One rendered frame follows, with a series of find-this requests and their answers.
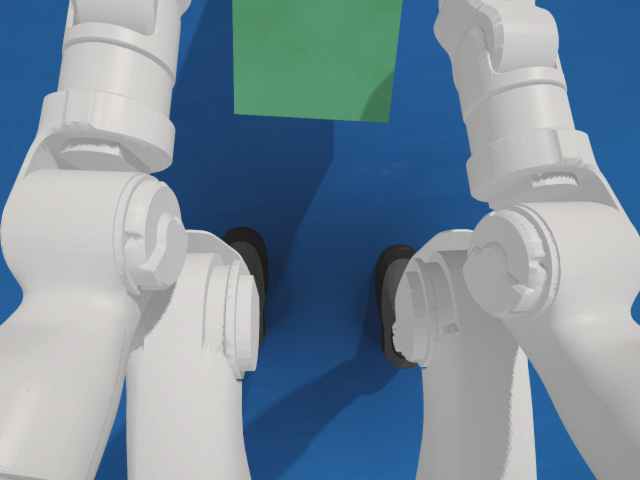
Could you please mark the robot right forearm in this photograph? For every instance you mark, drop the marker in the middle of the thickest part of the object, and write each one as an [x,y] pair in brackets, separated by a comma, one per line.
[513,97]

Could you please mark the robot right thigh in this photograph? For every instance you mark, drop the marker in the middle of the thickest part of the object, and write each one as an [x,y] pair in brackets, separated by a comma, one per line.
[478,417]

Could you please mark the right robot upper arm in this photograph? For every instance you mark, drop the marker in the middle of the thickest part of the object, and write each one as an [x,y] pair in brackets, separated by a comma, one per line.
[562,277]

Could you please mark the carton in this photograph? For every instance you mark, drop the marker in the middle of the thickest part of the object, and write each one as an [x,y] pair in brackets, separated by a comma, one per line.
[317,59]

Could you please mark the left robot upper arm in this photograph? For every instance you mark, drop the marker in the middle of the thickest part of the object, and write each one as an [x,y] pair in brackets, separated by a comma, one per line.
[88,249]

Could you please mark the robot left forearm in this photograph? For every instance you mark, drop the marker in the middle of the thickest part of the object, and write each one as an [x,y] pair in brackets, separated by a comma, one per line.
[112,106]

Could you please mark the robot thigh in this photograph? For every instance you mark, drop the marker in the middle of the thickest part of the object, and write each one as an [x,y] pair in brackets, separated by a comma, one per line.
[183,402]
[478,417]

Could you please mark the robot left thigh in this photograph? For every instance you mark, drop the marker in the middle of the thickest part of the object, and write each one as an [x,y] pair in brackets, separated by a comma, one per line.
[183,402]

